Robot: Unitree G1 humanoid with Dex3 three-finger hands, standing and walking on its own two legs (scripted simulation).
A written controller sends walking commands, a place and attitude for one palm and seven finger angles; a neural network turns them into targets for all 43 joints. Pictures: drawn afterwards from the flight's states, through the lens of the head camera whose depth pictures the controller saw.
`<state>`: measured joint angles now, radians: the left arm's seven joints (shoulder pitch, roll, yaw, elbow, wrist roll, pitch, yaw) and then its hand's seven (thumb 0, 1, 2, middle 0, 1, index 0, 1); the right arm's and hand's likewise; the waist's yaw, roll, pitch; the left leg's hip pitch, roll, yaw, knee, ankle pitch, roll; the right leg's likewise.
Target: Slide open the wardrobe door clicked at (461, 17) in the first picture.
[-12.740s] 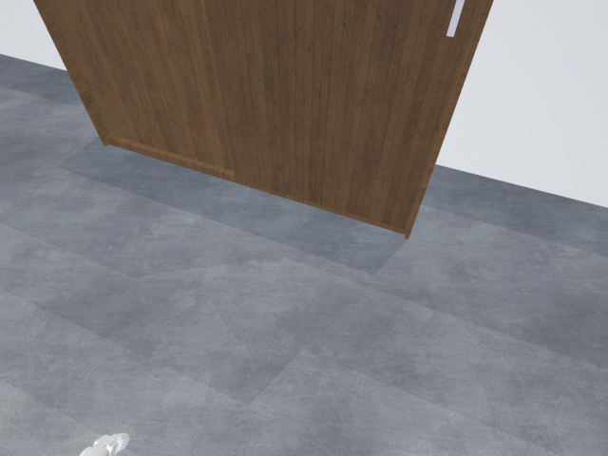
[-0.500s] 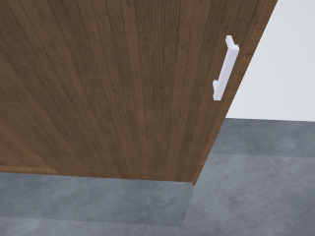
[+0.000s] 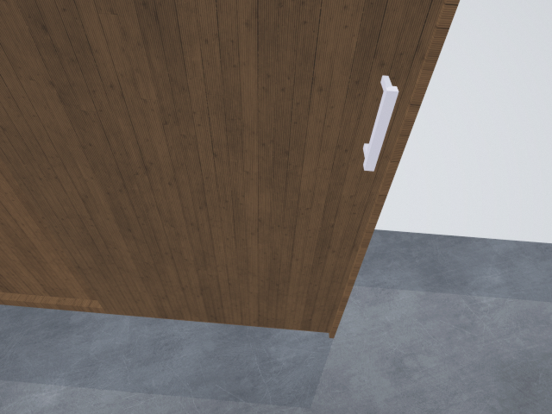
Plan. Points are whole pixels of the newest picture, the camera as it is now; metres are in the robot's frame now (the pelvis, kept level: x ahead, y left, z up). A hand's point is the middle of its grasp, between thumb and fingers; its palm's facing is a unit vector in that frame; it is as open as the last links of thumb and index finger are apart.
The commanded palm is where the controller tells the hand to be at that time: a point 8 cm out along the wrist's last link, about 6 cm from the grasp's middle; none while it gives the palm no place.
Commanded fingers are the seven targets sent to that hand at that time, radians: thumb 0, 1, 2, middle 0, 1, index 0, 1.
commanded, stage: come to a stop and stand still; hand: right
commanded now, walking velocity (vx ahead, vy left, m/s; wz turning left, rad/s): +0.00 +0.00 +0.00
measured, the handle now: (377, 125) +0.55 -0.13 +0.17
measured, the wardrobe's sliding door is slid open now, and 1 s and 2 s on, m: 0.00 0.00 0.00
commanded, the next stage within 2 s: look again from close up in 0.80 s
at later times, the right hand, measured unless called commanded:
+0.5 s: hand out of the picture -0.03 -0.17 -0.17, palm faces +0.05 +0.98 -0.18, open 7.4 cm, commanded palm none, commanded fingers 0.00 -0.90 -0.90 0.20 0.30 0.20 0.30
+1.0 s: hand out of the picture +0.03 -0.18 -0.17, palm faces +0.04 +0.98 -0.20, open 7.4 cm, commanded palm none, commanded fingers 0.00 -0.90 -0.90 0.20 0.30 0.20 0.30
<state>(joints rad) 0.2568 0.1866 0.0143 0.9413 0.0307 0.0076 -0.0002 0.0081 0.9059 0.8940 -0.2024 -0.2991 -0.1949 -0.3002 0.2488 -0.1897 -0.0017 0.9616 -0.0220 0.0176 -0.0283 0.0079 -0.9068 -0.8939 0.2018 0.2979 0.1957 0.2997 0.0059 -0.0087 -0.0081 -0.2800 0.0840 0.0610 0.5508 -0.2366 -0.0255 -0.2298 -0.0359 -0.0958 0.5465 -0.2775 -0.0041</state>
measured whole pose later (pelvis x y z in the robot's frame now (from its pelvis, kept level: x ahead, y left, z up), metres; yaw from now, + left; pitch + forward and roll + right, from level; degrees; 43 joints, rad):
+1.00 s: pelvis +0.01 +0.00 +0.01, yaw -1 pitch -2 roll +0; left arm 0.27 0.16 0.00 1.10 0.02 -0.02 0.01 0.01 0.91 0.89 -0.20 -0.30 -0.19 -0.30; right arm 0.28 -0.16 0.01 1.07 -0.01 -0.01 -0.03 0.01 -0.91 -0.89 0.20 0.30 0.19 0.30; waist -0.01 0.00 0.03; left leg -0.22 0.06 0.04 0.46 -0.20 -0.03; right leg -0.18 -0.03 -0.08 0.46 -0.25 0.00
